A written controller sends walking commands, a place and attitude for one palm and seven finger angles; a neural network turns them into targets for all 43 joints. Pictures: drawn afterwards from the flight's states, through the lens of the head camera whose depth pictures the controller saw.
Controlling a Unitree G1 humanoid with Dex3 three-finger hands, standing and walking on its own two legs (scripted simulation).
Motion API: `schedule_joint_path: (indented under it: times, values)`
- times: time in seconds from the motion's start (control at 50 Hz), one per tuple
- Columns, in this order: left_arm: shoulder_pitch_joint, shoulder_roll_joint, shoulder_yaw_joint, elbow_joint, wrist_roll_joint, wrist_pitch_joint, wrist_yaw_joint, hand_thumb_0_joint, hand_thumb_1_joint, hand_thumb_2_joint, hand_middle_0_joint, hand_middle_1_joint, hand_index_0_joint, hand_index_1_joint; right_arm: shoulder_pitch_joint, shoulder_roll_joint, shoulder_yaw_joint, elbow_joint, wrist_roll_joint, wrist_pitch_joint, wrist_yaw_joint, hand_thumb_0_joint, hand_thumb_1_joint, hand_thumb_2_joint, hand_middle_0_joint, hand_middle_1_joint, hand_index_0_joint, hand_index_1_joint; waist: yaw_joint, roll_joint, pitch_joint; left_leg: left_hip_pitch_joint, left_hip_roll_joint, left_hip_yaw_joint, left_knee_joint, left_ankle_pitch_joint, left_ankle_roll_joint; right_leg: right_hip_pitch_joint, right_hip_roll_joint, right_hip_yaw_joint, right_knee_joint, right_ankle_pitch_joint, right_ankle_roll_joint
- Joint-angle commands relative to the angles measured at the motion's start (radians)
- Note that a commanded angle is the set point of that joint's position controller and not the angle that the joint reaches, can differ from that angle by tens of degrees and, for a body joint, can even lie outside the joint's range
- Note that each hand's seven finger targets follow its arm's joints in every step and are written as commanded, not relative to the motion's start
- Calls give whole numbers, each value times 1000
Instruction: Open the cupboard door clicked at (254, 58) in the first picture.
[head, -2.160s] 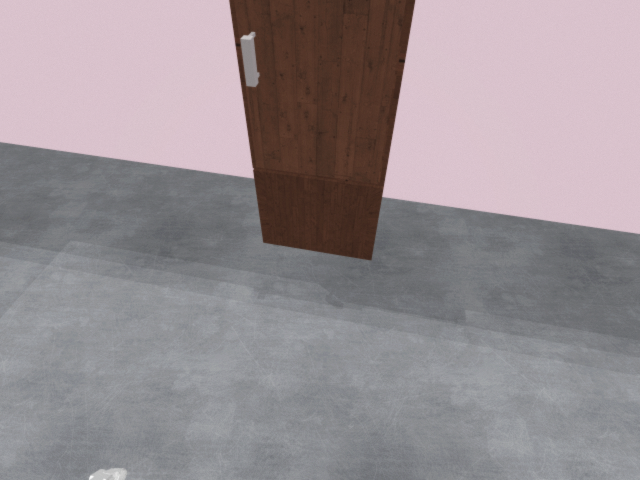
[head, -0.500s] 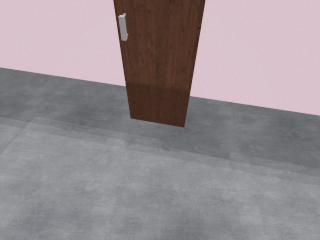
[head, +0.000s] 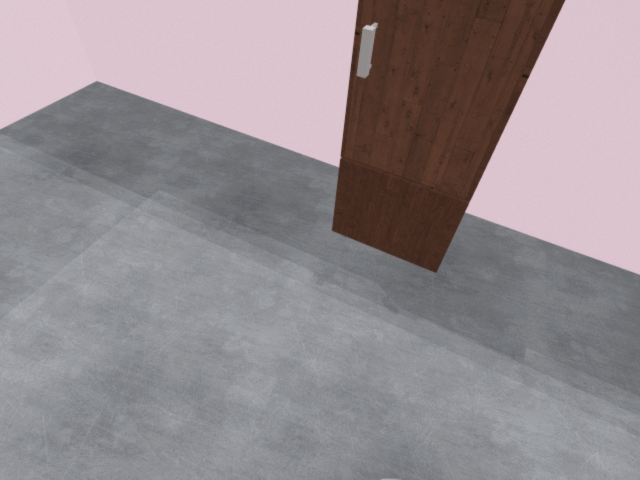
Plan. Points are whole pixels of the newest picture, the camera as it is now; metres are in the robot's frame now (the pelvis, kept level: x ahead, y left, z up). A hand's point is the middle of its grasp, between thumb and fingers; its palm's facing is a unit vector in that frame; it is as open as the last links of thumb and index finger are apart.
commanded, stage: walk to a spot facing it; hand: left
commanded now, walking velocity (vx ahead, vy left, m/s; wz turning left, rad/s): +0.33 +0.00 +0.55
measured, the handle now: (368, 49) +1.14 -0.10 +0.04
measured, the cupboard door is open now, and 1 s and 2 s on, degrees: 0 0 0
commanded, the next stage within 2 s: turn to face it in 0.64 s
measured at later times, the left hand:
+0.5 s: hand out of the picture +0.08 +0.13 -0.16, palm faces +0.37 -0.90 -0.22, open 7.4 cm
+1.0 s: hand (154, 436) +0.22 +0.25 -0.18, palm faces +0.52 -0.83 -0.19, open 7.4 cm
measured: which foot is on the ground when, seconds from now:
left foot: down 0.00-0.24, up 0.26-0.68, down 0.70-1.00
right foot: up 0.00-0.22, down 0.24-0.68, up 0.70-1.00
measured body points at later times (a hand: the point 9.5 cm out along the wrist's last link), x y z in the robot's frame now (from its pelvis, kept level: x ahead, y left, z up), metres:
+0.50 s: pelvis +0.13 -0.04 +0.00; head +0.15 -0.05 +0.45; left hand +0.06 +0.18 -0.14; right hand +0.30 -0.27 -0.14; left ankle +0.14 +0.12 -0.65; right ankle +0.11 -0.15 -0.74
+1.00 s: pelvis +0.28 +0.08 +0.00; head +0.28 +0.09 +0.45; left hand +0.19 +0.30 -0.16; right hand +0.48 -0.08 -0.14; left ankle +0.25 +0.14 -0.74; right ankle +0.40 -0.03 -0.68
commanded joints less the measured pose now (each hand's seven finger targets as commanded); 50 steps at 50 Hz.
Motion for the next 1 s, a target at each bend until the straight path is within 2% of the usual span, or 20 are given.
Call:
schedule_joint_path:
  times: [0.0,0.12,0.18,0.2,0.22,0.24,0.28,0.34,0.46,0.56,0.6,0.64,0.66,0.68,0.7,0.72,0.74,0.78,0.82,0.98]
  values:
    - [-107,61,24,-120,-2,-42,-1,0,900,900,-200,-300,-200,-300,51,-209,-60,-44,5,-30,-18,0,-900,-900,200,300,200,300,-22,121,43,115,257,-399,-249,-286,137,-155,-10,17,-120,-2,15]
    - [-111,54,27,-143,-5,-57,-3,0,900,900,-200,-300,-200,-300,23,-221,-68,-46,-1,-27,-14,0,-900,-900,200,300,200,300,-7,150,39,39,224,-422,-197,-218,136,26,27,4,-344,-10,11]
    - [70,74,40,-90,-5,-75,3,0,900,900,-200,-300,-200,-300,-62,-210,-68,-69,2,-21,-12,0,-900,-900,200,300,200,300,91,80,10,-199,139,-343,8,-210,72,424,53,-12,-589,71,1]
    - [156,153,55,-68,5,-89,16,0,900,900,-200,-300,-200,-300,-48,-147,-56,-84,10,-24,-6,0,-900,-900,200,300,200,300,124,-117,-24,-432,49,-231,231,-309,11,671,-134,194,-719,-112,-48]
    - [220,244,70,-69,5,-89,31,0,900,900,-200,-300,-200,-300,-54,-98,-44,-126,8,-31,0,0,-900,-900,200,300,200,300,145,-334,-39,-592,-33,-35,550,-371,-51,715,-440,582,-878,-341,-153]
    - [213,228,63,-67,-9,-83,36,0,900,900,-200,-300,-200,-300,-120,-158,-62,-141,-12,-30,7,0,-900,-900,200,300,200,300,129,-164,30,-580,54,-64,664,-329,-50,565,-452,567,-906,-428,-184]
    - [106,155,42,-73,-2,-99,34,0,900,900,-200,-300,-200,-300,-133,-141,-62,-117,-14,-19,29,0,-900,-900,200,300,200,300,73,-171,112,-533,121,-40,772,-166,-57,360,-378,438,-934,-428,-153]
    - [52,67,11,-59,-2,-114,34,0,900,900,-200,-300,-200,-300,-101,-94,-55,-84,-10,12,48,0,-900,-900,200,300,200,300,12,-122,146,-452,145,9,767,-8,-87,282,-258,80,-900,-46,-109]
    - [187,67,6,6,1,-124,44,0,900,900,-200,-300,-200,-300,-276,-71,-34,-141,-6,19,63,0,-900,-900,200,300,200,300,58,-98,137,-509,153,78,593,46,-94,451,-247,-100,-842,357,-116]
    - [246,108,13,30,4,-112,45,0,900,900,-200,-300,-200,-300,-396,-65,-13,-187,-6,4,70,0,-900,-900,200,300,200,300,91,-131,125,-352,105,174,303,7,-55,513,-264,-187,-748,679,-108]
    - [234,146,21,27,1,-109,42,0,900,900,-200,-300,-200,-300,-313,-89,-19,-169,-7,-3,56,0,-900,-900,200,300,200,300,47,-153,58,-205,41,228,248,-48,-23,542,-278,-217,-601,944,-104]
    - [195,173,28,10,-5,-104,37,0,900,900,-200,-300,-200,-300,-93,-169,-43,-123,-13,-9,37,0,-900,-900,200,300,200,300,-72,-104,-78,149,19,208,100,25,15,414,-267,-272,-237,895,-57]
    - [194,146,26,-19,-16,-102,21,0,900,900,-200,-300,-200,-300,31,-281,-71,-98,-20,-11,23,0,-900,-900,200,300,200,300,-126,45,-203,450,209,-34,76,152,89,157,-174,-255,78,408,-13]
    - [161,85,21,-76,-27,-101,10,0,900,900,-200,-300,-200,-300,84,-398,-99,-91,-7,-16,13,0,-900,-900,200,300,200,300,-124,223,-270,568,498,-463,11,461,224,-133,-42,-150,362,-262,19]
    - [93,111,28,-105,-23,-95,20,0,900,900,-200,-300,-200,-300,102,-387,-94,-79,13,-16,14,0,-900,-900,200,300,200,300,-126,55,-242,504,521,-404,-15,484,242,-171,-66,-37,409,-228,1]
    - [81,84,23,-95,-27,-86,29,0,900,900,-200,-300,-200,-300,19,-356,-85,-112,15,-25,-4,0,-900,-900,200,300,200,300,-82,62,-225,397,498,-391,-51,385,212,-196,-84,4,420,-168,14]
    - [88,72,21,-62,-15,-75,28,0,900,900,-200,-300,-200,-300,-79,-284,-66,-127,15,-31,-10,0,-900,-900,200,300,200,300,-47,70,-119,240,447,-284,-98,294,158,-162,-119,15,377,-108,14]
    - [180,22,8,7,0,-50,24,0,900,900,-200,-300,-200,-300,-176,-172,-29,-128,10,-46,-15,0,-900,-900,200,300,200,300,37,68,1,22,337,-102,-137,369,91,-39,-126,5,258,-23,15]
    - [250,-2,-4,47,-4,-32,31,0,900,900,-200,-300,-200,-300,-184,-143,-17,-98,12,-52,-21,0,-900,-900,200,300,200,300,71,87,-44,10,311,-14,-138,442,85,39,-104,1,163,5,13]
    - [78,-9,11,-12,-5,9,27,0,900,900,-200,-300,-200,-300,-158,-132,-31,-62,4,-26,-31,0,-900,-900,200,300,200,300,53,110,96,-22,360,78,-171,280,99,55,-51,-5,-130,61,7]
